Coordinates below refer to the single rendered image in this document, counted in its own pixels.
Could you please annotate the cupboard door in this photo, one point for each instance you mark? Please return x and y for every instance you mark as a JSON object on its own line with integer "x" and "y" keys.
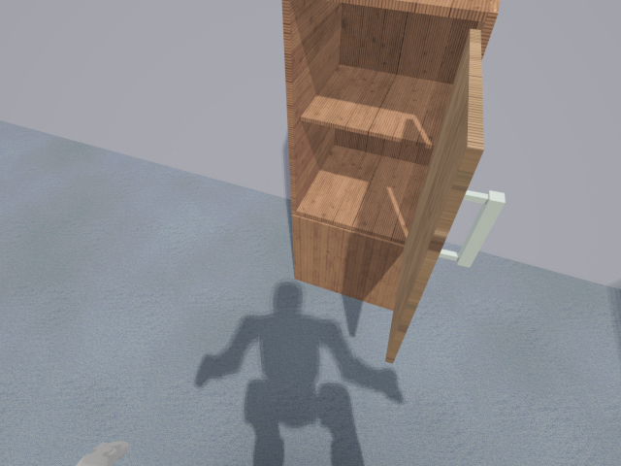
{"x": 456, "y": 154}

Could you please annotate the robot left hand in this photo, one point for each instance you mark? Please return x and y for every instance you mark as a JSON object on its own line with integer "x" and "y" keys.
{"x": 105, "y": 454}

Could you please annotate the handle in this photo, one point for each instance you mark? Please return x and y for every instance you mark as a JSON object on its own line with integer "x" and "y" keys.
{"x": 492, "y": 204}

